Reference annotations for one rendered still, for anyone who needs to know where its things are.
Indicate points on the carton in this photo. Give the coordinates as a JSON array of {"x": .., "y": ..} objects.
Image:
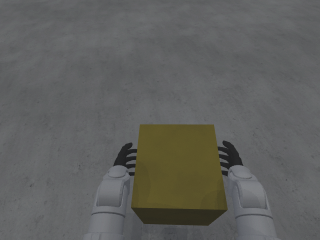
[{"x": 178, "y": 178}]

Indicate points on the robot right hand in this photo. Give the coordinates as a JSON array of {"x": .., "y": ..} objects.
[{"x": 232, "y": 156}]

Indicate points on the right robot forearm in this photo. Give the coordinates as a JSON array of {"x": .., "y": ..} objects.
[{"x": 251, "y": 206}]

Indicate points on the robot left hand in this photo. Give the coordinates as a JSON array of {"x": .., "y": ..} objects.
[{"x": 122, "y": 159}]

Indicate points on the left robot forearm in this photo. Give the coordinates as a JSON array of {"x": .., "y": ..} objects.
[{"x": 109, "y": 206}]

